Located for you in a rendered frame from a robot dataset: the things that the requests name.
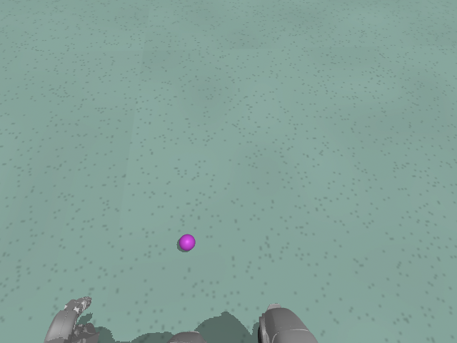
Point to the left robot hand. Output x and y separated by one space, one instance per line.
64 324

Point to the ball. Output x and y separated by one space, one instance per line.
187 242

